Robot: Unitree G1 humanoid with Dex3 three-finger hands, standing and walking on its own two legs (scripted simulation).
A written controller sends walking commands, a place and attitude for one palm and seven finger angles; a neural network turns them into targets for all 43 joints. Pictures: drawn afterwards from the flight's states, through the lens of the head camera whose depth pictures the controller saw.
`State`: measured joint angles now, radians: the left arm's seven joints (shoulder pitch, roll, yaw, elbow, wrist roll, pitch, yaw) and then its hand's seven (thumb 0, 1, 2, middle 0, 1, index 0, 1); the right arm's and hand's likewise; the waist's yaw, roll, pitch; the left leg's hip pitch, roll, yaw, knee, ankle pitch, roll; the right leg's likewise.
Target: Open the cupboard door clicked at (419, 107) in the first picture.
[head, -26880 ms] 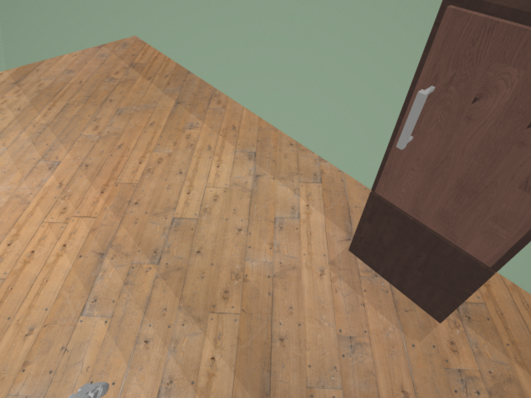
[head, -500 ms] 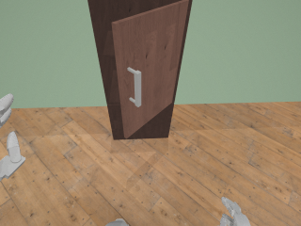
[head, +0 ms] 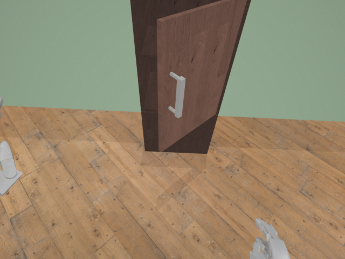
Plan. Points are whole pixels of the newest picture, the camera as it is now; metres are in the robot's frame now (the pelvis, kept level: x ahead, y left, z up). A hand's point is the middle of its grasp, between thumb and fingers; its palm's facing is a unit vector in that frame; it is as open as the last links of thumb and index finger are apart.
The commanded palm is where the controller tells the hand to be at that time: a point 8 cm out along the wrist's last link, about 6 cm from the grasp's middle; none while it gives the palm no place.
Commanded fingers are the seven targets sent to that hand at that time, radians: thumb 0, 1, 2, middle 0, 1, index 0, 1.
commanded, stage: stop stepping back and stand still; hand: left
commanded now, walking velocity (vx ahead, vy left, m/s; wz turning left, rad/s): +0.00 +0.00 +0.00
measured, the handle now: (175, 95) +0.64 +0.02 +0.00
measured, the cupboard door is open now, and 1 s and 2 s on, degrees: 44 44 44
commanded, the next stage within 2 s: let the arm hang, fingers relaxed in 0.06 s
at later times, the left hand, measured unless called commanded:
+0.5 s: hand out of the picture +0.05 +0.18 -0.16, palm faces +0.10 -0.98 -0.18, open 6.8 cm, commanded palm none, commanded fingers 0.00 0.90 0.90 -0.20 -0.30 -0.20 -0.30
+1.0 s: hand out of the picture -0.04 +0.21 -0.16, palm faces +0.06 -0.98 -0.21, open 7.3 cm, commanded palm none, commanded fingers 0.00 0.90 0.90 -0.20 -0.30 -0.20 -0.30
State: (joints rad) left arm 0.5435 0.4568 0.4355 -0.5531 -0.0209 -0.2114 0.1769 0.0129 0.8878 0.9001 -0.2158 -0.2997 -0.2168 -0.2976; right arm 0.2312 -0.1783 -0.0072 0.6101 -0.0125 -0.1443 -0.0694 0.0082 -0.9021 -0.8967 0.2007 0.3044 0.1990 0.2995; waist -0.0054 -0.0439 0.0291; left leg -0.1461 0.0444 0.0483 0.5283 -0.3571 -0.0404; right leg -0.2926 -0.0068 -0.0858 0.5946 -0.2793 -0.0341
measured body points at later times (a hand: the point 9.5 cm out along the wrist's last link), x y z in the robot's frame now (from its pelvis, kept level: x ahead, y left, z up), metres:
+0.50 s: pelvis -0.01 +0.01 +0.00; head +0.03 +0.02 +0.45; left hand +0.05 +0.24 -0.15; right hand +0.06 -0.23 -0.15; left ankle -0.03 +0.14 -0.73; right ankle +0.00 -0.08 -0.73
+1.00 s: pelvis -0.03 +0.04 +0.01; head -0.02 +0.03 +0.46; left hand -0.04 +0.27 -0.14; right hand -0.04 -0.18 -0.15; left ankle -0.03 +0.14 -0.73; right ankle +0.00 -0.08 -0.73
